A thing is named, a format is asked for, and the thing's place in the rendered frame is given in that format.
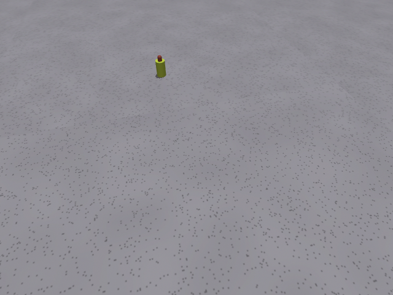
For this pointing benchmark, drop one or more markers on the bottle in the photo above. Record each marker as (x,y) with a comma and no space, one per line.
(160,66)

